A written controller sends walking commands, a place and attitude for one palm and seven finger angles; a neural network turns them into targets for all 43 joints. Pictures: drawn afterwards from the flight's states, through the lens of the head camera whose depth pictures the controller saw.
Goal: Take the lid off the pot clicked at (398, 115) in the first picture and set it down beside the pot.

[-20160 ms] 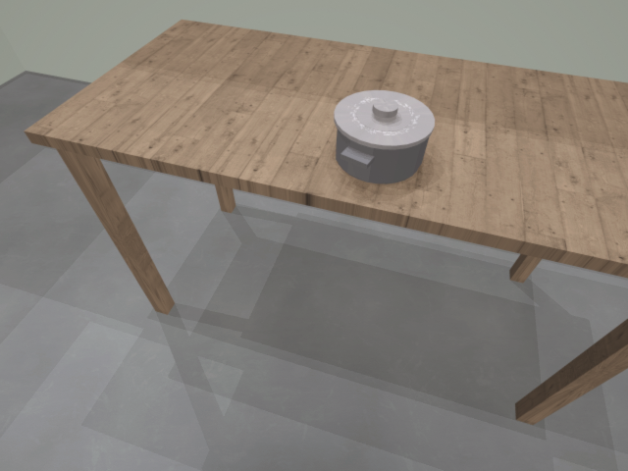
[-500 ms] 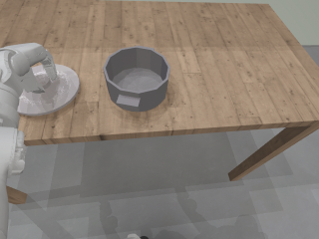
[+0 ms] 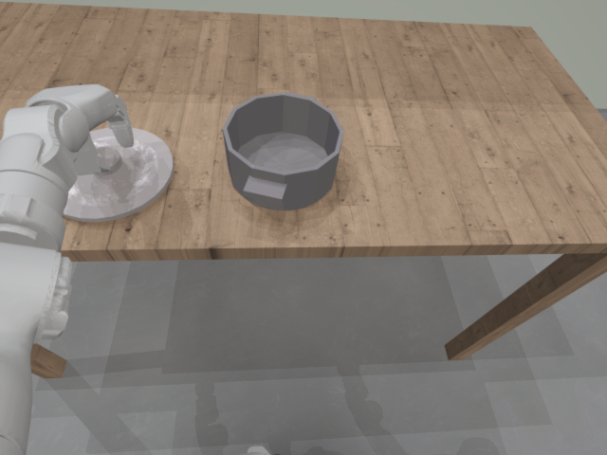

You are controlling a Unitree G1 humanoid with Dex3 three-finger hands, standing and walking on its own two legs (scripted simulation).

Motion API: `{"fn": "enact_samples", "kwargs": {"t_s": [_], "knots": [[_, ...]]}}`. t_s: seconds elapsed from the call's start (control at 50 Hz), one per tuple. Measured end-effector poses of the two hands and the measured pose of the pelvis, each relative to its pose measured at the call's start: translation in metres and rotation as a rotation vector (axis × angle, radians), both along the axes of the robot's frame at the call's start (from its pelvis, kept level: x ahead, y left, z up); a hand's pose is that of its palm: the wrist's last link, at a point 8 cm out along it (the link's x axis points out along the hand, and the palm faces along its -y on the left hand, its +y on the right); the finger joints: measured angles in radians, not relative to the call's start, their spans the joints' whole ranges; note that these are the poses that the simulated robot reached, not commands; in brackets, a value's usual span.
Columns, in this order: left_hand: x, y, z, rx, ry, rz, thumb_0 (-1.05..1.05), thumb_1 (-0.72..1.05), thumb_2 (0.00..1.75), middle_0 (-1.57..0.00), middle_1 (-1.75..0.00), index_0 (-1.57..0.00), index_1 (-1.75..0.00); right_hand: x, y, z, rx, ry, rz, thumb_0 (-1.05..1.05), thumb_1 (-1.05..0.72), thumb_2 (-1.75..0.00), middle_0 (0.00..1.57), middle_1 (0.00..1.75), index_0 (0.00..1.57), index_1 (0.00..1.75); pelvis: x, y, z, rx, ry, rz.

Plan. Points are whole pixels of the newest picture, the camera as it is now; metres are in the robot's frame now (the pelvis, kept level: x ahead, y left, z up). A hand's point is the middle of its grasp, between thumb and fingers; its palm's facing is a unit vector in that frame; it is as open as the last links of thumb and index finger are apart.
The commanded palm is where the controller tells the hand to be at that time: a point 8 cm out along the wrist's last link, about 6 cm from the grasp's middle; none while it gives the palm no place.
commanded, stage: open the fingers wide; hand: left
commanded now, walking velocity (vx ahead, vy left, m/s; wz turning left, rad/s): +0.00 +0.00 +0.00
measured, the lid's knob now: (104, 161) +0.51 +0.27 +0.06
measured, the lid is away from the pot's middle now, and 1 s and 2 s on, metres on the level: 0.26 0.26 0.26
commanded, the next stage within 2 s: raise the empty hand in 0.54 s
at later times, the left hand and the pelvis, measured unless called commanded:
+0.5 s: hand (106, 144) +0.50 +0.25 +0.10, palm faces -0.41 -0.09 -0.91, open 10.9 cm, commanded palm +0.52 +0.25 +0.16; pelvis +0.01 -0.01 +0.00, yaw -1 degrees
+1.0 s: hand (85, 127) +0.50 +0.27 +0.13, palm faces -0.37 -0.10 -0.92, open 11.1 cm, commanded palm +0.52 +0.25 +0.21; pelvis +0.01 +0.00 +0.00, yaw +0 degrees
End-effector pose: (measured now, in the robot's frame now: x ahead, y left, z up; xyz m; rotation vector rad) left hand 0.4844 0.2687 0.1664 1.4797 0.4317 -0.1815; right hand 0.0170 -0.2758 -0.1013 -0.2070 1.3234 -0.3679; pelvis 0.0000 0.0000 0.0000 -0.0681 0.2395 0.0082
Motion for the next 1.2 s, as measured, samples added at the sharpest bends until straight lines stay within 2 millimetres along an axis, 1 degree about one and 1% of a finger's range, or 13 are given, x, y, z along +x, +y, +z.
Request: {"fn": "enact_samples", "kwargs": {"t_s": [0.16, 0.22, 0.3, 0.4, 0.52, 0.58, 0.72, 0.82, 0.86, 0.92, 1.02, 1.12, 1.2], "knots": [[0.009, -0.012, -0.006, 0.009, 0.030, -0.010, 0.00, 0.14, 0.82, -0.57, -0.83, -0.57, -0.83, -0.014, -0.007, -0.002, -0.008, 0.040, -0.020, 0.00, -0.90, -0.90, 0.20, 0.30, 0.20, 0.30, 0.001, -0.004, -0.001, 0.003, 0.014, -0.007], [0.014, -0.016, -0.003, -0.003, 0.013, -0.026, 0.00, 0.09, 0.83, -0.54, -0.80, -0.54, -0.80, -0.020, -0.008, -0.001, -0.011, 0.052, -0.038, 0.00, -0.90, -0.90, 0.20, 0.30, 0.20, 0.30, 0.004, -0.006, 0.000, 0.005, 0.017, -0.013], [0.019, -0.015, 0.000, -0.004, 0.006, -0.007, 0.00, 0.01, 0.83, -0.51, -0.75, -0.50, -0.76, -0.028, -0.009, 0.000, -0.007, 0.063, -0.063, 0.00, -0.90, -0.90, 0.20, 0.30, 0.20, 0.30, 0.007, -0.010, 0.000, 0.006, 0.019, -0.021], [0.020, -0.012, -0.007, 0.010, 0.035, 0.012, 0.00, -0.05, 0.84, -0.48, -0.71, -0.47, -0.71, -0.033, -0.010, 0.000, 0.003, 0.086, -0.079, 0.00, -0.90, -0.90, 0.20, 0.30, 0.20, 0.30, 0.010, -0.012, 0.001, 0.006, 0.020, -0.026], [0.020, -0.011, -0.003, -0.002, 0.030, -0.004, 0.00, -0.09, 0.84, -0.46, -0.69, -0.46, -0.69, -0.029, -0.012, 0.001, 0.001, 0.085, -0.085, 0.00, -0.90, -0.90, 0.20, 0.30, 0.20, 0.30, 0.013, -0.014, 0.002, 0.006, 0.016, -0.027], [0.019, -0.008, -0.001, -0.004, 0.025, 0.000, 0.00, -0.09, 0.84, -0.46, -0.69, -0.45, -0.69, -0.022, -0.013, 0.002, 0.000, 0.071, -0.081, 0.00, -0.90, -0.90, 0.20, 0.30, 0.20, 0.30, 0.014, -0.014, 0.002, 0.006, 0.015, -0.027], [0.013, -0.002, -0.006, 0.015, 0.044, -0.004, 0.00, -0.10, 0.84, -0.46, -0.69, -0.45, -0.69, -0.006, -0.014, 0.002, -0.002, 0.047, -0.055, 0.00, -0.90, -0.90, 0.20, 0.30, 0.20, 0.30, 0.012, -0.012, 0.002, 0.003, 0.012, -0.020], [0.014, -0.003, 0.012, -0.001, -0.017, -0.031, 0.00, -0.10, 0.84, -0.46, -0.69, -0.45, -0.69, 0.005, -0.011, 0.003, -0.008, 0.026, -0.034, 0.00, -0.90, -0.90, 0.20, 0.30, 0.20, 0.30, 0.012, -0.009, 0.003, 0.002, 0.007, -0.011], [0.016, -0.001, 0.020, -0.003, -0.033, -0.013, 0.00, -0.10, 0.84, -0.46, -0.69, -0.45, -0.69, 0.008, -0.010, 0.003, -0.006, 0.015, -0.031, 0.00, -0.90, -0.90, 0.20, 0.30, 0.20, 0.30, 0.012, -0.008, 0.003, 0.002, 0.007, -0.010], [0.016, 0.002, 0.024, 0.016, -0.024, 0.022, 0.00, -0.10, 0.84, -0.45, -0.69, -0.45, -0.69, 0.010, -0.007, 0.002, 0.007, 0.009, -0.026, 0.00, -0.90, -0.90, 0.20, 0.30, 0.20, 0.30, 0.011, -0.006, 0.003, 0.002, 0.006, -0.008], [0.015, 0.001, 0.028, 0.009, -0.004, 0.024, 0.00, -0.10, 0.84, -0.45, -0.69, -0.45, -0.69, 0.008, -0.002, 0.000, 0.017, 0.014, -0.027, 0.00, -0.90, -0.90, 0.20, 0.30, 0.20, 0.30, 0.011, -0.002, 0.004, 0.001, -0.001, -0.008], [0.017, 0.001, 0.046, -0.010, -0.043, 0.005, 0.00, -0.10, 0.84, -0.46, -0.69, -0.45, -0.69, 0.004, 0.003, 0.003, 0.013, 0.008, -0.035, 0.00, -0.90, -0.90, 0.20, 0.30, 0.20, 0.30, 0.011, -0.001, 0.005, 0.001, -0.009, -0.007], [0.017, 0.007, 0.053, 0.002, -0.043, 0.037, 0.00, -0.10, 0.84, -0.45, -0.69, -0.45, -0.69, -0.002, 0.005, 0.003, 0.018, 0.014, -0.040, 0.00, -0.90, -0.90, 0.20, 0.30, 0.20, 0.30, 0.010, 0.001, 0.005, 0.001, -0.012, -0.008]]}}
